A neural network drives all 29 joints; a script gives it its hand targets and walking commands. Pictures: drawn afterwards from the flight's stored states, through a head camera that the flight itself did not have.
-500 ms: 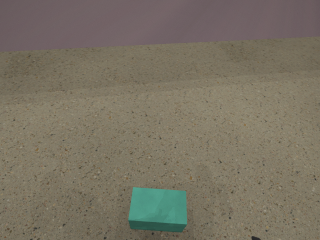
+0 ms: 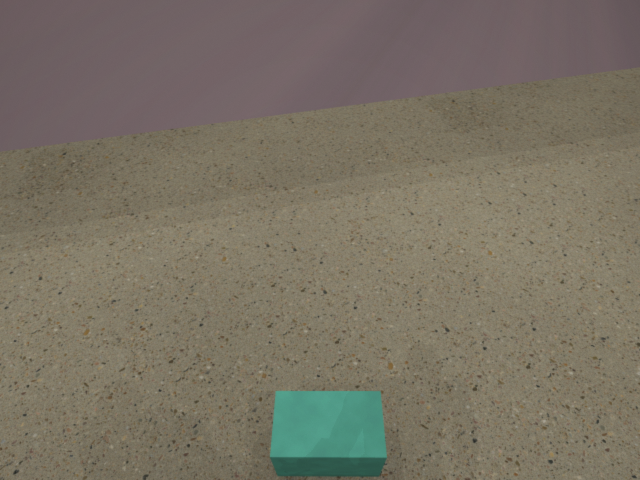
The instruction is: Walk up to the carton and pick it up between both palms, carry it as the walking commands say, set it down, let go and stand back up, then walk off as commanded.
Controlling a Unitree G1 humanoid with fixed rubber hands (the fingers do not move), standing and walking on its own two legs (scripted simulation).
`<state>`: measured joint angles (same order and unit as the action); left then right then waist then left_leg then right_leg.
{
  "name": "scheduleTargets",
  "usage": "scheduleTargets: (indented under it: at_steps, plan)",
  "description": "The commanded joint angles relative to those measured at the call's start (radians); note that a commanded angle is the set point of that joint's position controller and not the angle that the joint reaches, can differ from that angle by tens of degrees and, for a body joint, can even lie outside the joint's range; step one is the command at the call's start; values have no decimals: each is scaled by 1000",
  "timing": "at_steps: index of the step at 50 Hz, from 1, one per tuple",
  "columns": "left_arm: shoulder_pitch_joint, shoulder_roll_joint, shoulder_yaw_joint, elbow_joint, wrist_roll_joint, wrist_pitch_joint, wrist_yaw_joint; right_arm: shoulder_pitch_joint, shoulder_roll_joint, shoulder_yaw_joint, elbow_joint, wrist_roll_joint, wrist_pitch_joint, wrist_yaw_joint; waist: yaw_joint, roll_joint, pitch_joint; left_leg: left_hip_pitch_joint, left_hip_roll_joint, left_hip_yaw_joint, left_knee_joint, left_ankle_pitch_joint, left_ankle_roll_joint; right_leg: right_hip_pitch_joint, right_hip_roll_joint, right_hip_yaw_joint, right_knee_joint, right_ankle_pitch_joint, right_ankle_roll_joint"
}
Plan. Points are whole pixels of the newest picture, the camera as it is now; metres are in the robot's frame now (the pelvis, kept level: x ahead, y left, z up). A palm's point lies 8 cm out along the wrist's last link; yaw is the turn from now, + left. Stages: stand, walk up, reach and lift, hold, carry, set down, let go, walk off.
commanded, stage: walk up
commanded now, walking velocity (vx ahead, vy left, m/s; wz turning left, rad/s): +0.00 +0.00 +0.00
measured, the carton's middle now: (328, 434) +0.39 -0.01 -0.68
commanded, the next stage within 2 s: stand in 0.12 s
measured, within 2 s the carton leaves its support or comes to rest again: neither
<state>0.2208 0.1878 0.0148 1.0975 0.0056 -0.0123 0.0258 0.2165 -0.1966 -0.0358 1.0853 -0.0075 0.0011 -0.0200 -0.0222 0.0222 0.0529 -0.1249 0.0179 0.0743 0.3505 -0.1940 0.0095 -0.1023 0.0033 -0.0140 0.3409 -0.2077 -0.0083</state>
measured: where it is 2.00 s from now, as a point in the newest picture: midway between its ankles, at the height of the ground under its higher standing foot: outside the picture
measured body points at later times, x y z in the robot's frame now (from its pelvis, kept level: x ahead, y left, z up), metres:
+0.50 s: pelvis -0.02 +0.00 -0.03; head +0.02 +0.00 +0.42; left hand +0.15 +0.24 -0.15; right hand +0.16 -0.24 -0.15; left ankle +0.00 +0.11 -0.75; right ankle -0.01 -0.11 -0.75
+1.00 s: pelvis -0.05 +0.01 -0.08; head +0.07 +0.01 +0.36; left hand +0.17 +0.22 -0.19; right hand +0.17 -0.23 -0.18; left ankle +0.00 +0.11 -0.75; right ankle -0.01 -0.11 -0.75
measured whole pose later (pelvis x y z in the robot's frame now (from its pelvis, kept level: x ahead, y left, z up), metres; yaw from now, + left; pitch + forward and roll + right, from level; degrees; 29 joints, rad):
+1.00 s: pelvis -0.05 +0.01 -0.08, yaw +1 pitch +14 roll +0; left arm -0.04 0.13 0.07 0.42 0.02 0.45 -0.01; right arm -0.03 -0.19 -0.13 0.45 0.00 0.42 0.06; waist -0.01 0.00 0.00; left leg -0.85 0.01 0.06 1.00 -0.40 0.03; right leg -0.82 -0.03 -0.02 1.01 -0.44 0.01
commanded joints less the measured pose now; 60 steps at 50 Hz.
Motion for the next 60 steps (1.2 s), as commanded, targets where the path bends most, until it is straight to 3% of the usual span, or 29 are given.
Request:
scheduleTargets:
  at_steps: [1,16,17,18,19,20,21,22,24,26,29,34,40,44,50,55,60]
  plan:
    - [37,91,12,1,-2,-9,5,44,-74,-10,12,-2,-10,-4,6,-73,8,-6,88,-75,-58,84,18,-22,-122,108,-80,115,-43]
    - [80,44,4,63,-1,-8,16,111,-21,7,108,-12,-15,-16,15,-24,34,-10,99,-72,-62,75,10,-53,-113,98,-64,80,-37]
    - [-271,131,13,-288,-74,6,-13,-240,-202,-26,-243,89,-14,-23,66,-15,-209,-297,0,-53,174,-255,35,-332,-56,53,163,-285,-20]
    - [-615,164,-10,-534,-85,89,-3,-590,-105,45,-558,153,58,-38,72,-24,-190,-299,16,-58,243,-226,43,-402,-78,60,172,-250,-15]
    - [-490,143,-19,-515,-79,175,11,-555,-165,57,-556,139,146,-36,62,-37,-163,-298,18,-66,251,-284,36,-430,-54,4,179,-306,-32]
    - [-436,181,-10,-485,-105,265,5,-409,-169,47,-531,135,232,-25,47,-31,-186,-275,15,-48,246,-321,27,-479,-45,-36,168,-391,-43]
    - [-348,184,-26,-449,-115,360,-6,-275,-144,22,-478,110,325,-25,18,-49,-139,-198,-3,-44,239,-313,26,-525,-58,-36,140,-426,-52]
    - [-251,175,-24,-429,-100,463,-14,-192,-122,18,-448,88,425,-16,14,-88,-85,-128,-13,-52,252,-248,32,-574,-68,-13,120,-391,-60]
    - [-146,127,-21,-456,-72,603,-18,-68,-93,22,-422,78,573,-7,22,-32,-76,-199,-15,-93,256,-129,45,-534,-44,29,172,-220,-64]
    - [-49,77,-37,-479,-65,674,-29,38,-58,8,-417,75,650,4,-5,-22,-170,-190,-21,-134,268,100,54,-425,5,27,222,59,-57]
    - [-44,23,-16,-585,-8,641,-41,-15,-55,-32,-522,18,616,29,7,-16,-236,-167,-32,-137,281,254,37,-379,24,48,238,213,-46]
    - [-184,34,55,-770,55,538,-45,-179,-92,-106,-687,-55,497,67,19,-10,-288,-255,-19,-132,381,236,13,-447,12,56,350,188,-28]
    - [-158,0,67,-794,42,451,-34,-152,-82,-121,-724,-36,401,90,21,18,-451,-274,-29,-129,513,347,0,-574,40,11,524,204,-8]
    - [-165,-18,54,-787,23,449,-28,-163,-87,-112,-719,-10,399,92,17,2,-411,-335,-36,-127,516,209,-8,-651,39,-3,544,89,-6]
    - [-405,43,101,-755,12,452,-31,-378,-88,-118,-739,13,410,76,3,-30,-324,-457,-37,-110,517,-121,-7,-728,18,-8,537,-169,-7]
    - [-623,96,123,-669,-13,452,-42,-579,-95,-126,-693,37,421,55,11,-32,-355,-513,-30,-88,556,-192,-1,-733,15,-4,555,-251,-10]
    - [-823,134,139,-551,-31,438,-54,-762,-91,-143,-594,60,414,30,8,-28,-418,-593,-30,-70,599,-199,-2,-743,15,1,576,-249,-6]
